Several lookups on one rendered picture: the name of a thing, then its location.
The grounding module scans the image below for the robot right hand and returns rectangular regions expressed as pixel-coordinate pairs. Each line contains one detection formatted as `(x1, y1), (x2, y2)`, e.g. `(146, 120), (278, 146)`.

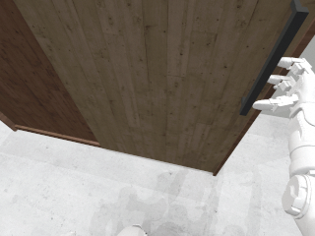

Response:
(252, 57), (315, 113)

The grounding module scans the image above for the robot left thigh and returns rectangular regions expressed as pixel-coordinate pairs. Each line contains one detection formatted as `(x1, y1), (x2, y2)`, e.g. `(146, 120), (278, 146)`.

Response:
(117, 226), (148, 236)

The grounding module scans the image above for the right robot upper arm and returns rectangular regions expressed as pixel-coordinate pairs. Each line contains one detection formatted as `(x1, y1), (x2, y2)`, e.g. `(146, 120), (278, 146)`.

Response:
(282, 174), (315, 236)

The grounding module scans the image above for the wardrobe door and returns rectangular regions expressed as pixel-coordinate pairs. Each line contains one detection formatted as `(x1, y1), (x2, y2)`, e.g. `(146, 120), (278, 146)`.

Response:
(13, 0), (315, 173)
(0, 0), (97, 142)

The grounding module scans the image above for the left robot shin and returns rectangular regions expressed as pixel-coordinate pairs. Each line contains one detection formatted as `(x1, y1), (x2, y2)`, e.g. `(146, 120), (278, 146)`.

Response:
(132, 224), (143, 230)

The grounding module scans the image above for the robot right forearm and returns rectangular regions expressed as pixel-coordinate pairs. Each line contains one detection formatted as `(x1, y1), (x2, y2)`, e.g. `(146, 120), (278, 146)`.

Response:
(287, 102), (315, 179)

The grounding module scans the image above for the handle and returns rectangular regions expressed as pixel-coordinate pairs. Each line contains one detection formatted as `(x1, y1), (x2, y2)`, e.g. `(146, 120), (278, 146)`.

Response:
(239, 0), (309, 116)

